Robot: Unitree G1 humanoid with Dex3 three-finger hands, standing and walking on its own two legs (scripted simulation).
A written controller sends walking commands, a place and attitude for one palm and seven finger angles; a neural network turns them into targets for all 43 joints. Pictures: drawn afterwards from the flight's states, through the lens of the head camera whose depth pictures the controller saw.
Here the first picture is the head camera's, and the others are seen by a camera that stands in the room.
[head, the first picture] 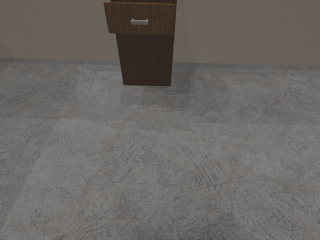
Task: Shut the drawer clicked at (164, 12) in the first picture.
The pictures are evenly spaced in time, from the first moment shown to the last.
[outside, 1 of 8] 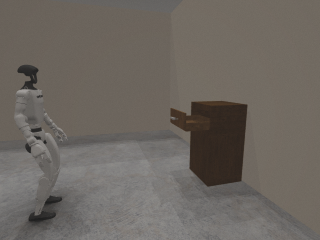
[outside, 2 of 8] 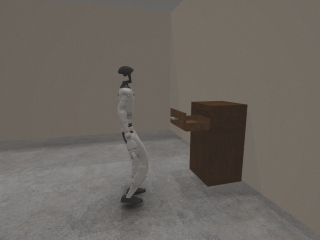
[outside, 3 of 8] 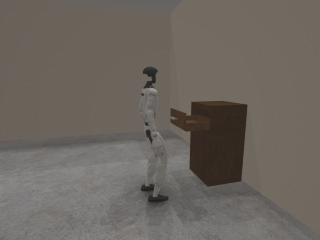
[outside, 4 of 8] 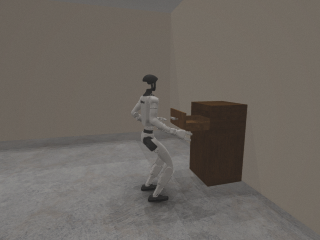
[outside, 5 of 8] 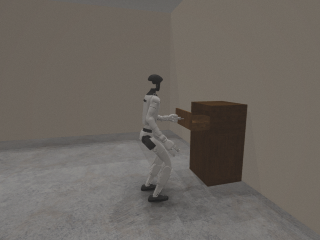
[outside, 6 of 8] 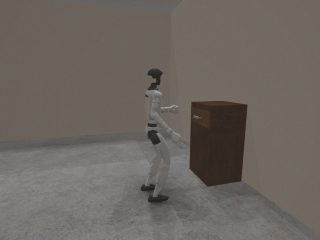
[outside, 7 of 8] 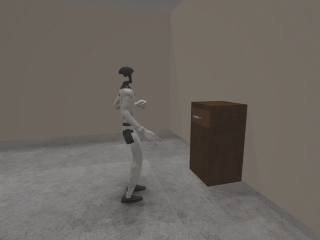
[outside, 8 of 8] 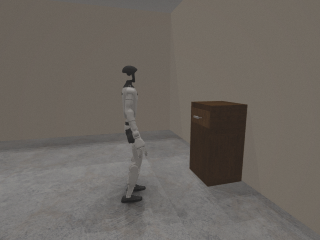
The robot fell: no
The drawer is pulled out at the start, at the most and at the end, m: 0.29 0.29 0.00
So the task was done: yes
